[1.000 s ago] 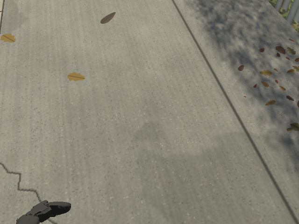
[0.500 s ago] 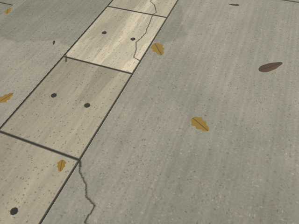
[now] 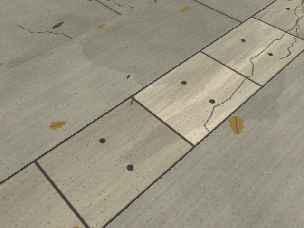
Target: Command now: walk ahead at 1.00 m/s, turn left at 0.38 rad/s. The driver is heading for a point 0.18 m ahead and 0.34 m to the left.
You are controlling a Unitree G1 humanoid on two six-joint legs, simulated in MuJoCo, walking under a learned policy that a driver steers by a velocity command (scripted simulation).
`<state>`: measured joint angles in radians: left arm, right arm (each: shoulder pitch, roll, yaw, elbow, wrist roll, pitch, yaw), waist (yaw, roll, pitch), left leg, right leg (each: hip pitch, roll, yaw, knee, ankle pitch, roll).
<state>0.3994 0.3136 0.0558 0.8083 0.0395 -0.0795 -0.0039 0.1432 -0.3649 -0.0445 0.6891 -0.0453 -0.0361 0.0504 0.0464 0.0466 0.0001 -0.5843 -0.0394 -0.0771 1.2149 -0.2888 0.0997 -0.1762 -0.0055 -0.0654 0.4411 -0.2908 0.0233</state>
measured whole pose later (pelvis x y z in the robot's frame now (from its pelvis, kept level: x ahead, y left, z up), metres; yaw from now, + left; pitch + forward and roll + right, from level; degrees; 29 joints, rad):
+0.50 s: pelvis +0.44 +0.04 +0.01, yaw +11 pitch +2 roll +0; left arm 0.02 0.29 0.02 0.66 0.01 -0.11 0.00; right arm 0.44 -0.28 -0.05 0.87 0.03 -0.06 -0.01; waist -0.08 -0.04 0.08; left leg -0.10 -0.13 -0.08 0.35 -0.27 0.11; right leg -0.67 -0.06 0.06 0.76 -0.14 0.05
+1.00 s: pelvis +0.63 +0.06 +0.00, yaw +38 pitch +0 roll -3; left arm 0.06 0.32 0.09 0.73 0.00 0.00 0.02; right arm 0.13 -0.33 -0.09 0.61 0.03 0.09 0.00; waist 0.01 -0.02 0.11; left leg -0.47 0.10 0.03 0.78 -0.27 -0.01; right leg -0.28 -0.08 -0.26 0.44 -0.14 0.00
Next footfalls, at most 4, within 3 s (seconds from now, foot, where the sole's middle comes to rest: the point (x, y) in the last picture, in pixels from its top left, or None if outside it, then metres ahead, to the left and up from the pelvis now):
0.22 left None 0.40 0.10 -0.77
0.62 right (168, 167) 0.79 0.00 -0.77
1.04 left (122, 198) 0.63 0.21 -0.77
1.48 right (148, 162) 0.82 0.10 -0.77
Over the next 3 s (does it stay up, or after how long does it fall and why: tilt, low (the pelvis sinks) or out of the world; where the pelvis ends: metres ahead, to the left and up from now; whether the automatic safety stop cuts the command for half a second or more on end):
stays up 0.44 1.00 0.00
